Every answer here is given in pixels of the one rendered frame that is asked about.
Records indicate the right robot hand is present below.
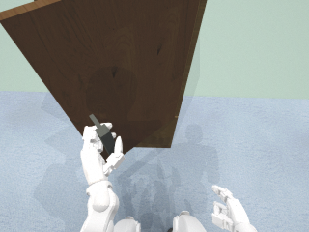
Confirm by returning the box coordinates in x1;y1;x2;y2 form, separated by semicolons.
211;185;250;232

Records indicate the left robot thigh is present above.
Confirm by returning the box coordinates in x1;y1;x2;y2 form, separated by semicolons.
113;218;141;232

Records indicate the handle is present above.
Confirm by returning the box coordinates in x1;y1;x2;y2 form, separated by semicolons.
89;114;115;156

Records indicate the left robot hand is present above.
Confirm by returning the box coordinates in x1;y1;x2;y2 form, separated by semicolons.
80;123;125;186

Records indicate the right robot thigh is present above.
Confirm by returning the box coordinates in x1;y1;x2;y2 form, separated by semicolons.
173;215;207;232

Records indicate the cupboard door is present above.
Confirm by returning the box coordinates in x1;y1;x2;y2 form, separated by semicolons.
0;0;200;163

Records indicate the left robot forearm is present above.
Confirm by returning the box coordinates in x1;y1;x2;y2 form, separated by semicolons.
80;180;120;232

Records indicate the robot thigh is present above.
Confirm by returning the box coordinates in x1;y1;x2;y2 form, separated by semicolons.
173;215;207;232
113;218;141;232

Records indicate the right robot forearm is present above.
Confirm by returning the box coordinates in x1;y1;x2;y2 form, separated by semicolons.
234;222;258;232

